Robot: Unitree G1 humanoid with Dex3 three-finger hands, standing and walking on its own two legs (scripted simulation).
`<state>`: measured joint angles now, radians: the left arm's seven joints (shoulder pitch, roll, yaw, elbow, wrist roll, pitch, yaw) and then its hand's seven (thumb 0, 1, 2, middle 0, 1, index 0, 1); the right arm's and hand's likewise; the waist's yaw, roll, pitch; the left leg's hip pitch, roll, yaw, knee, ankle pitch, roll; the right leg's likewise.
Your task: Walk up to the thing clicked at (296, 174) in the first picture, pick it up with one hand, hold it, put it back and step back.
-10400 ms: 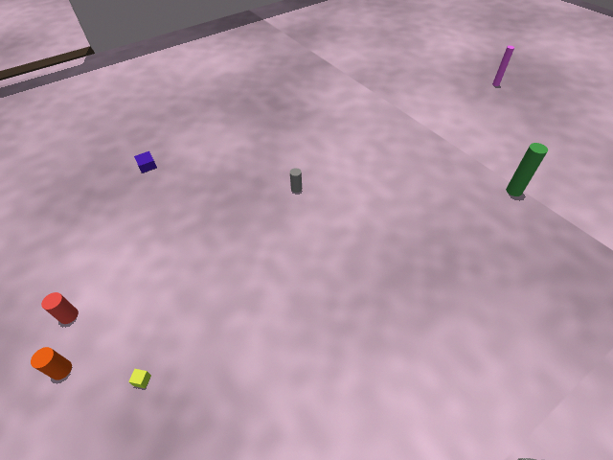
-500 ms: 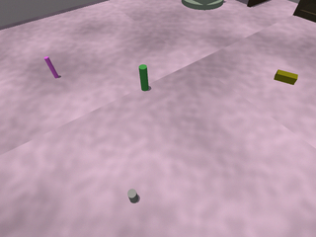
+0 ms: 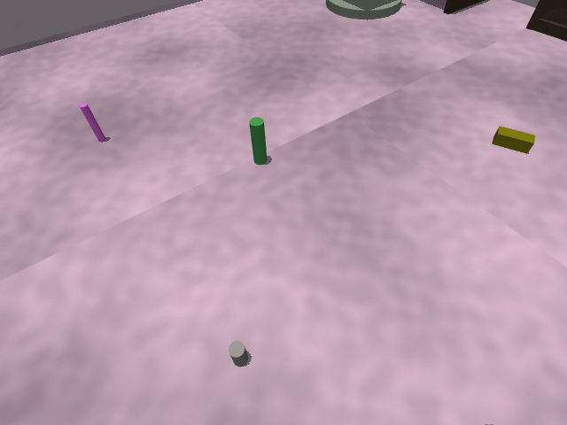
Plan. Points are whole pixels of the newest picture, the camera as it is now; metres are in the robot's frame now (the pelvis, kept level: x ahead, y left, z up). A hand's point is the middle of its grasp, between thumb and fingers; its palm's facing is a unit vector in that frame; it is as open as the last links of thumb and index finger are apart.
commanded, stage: stand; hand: left
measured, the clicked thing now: (238, 354) +0.42 +0.19 -0.73
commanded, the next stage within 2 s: walk up in 0.28 s
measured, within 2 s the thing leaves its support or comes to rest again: neither
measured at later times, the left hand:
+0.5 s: hand out of the picture +0.07 +0.25 -0.16, palm faces -0.03 -0.93 -0.37, open 7.4 cm
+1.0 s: hand out of the picture +0.10 +0.18 -0.16, palm faces -0.03 -0.95 -0.30, open 7.4 cm
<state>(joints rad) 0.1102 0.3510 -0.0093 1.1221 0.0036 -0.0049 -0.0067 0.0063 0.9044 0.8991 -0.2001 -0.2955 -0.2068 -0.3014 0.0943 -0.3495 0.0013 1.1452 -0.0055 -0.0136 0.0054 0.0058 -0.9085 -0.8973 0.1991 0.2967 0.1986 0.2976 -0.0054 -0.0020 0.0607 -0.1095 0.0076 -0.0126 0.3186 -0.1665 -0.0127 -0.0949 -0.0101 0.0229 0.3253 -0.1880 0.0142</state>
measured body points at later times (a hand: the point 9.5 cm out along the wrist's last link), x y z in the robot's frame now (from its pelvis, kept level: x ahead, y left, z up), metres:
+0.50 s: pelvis +0.00 -0.03 -0.01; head +0.02 -0.02 +0.44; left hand +0.07 +0.30 -0.14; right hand +0.07 -0.35 -0.13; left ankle +0.01 +0.13 -0.75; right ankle -0.01 -0.14 -0.75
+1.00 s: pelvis +0.01 -0.07 -0.01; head +0.02 -0.06 +0.44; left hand +0.10 +0.23 -0.14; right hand +0.09 -0.36 -0.13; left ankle +0.00 +0.07 -0.75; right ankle -0.01 -0.15 -0.75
